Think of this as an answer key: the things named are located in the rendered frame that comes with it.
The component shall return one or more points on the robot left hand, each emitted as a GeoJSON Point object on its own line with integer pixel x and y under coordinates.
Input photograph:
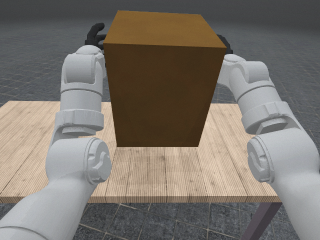
{"type": "Point", "coordinates": [93, 38]}

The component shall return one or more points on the robot right upper arm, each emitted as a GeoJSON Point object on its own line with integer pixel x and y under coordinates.
{"type": "Point", "coordinates": [287, 161]}

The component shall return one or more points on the table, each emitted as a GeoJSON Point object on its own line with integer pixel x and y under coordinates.
{"type": "Point", "coordinates": [216, 171]}

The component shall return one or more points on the robot left forearm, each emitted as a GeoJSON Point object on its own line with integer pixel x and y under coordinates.
{"type": "Point", "coordinates": [81, 95]}

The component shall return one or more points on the robot right forearm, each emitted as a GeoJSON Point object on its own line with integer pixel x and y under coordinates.
{"type": "Point", "coordinates": [261, 107]}

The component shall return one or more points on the robot left upper arm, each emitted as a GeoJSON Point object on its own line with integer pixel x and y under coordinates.
{"type": "Point", "coordinates": [74, 167]}

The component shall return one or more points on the carton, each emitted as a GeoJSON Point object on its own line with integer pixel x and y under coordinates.
{"type": "Point", "coordinates": [162, 71]}

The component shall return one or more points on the robot right hand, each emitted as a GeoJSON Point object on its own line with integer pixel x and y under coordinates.
{"type": "Point", "coordinates": [223, 39]}

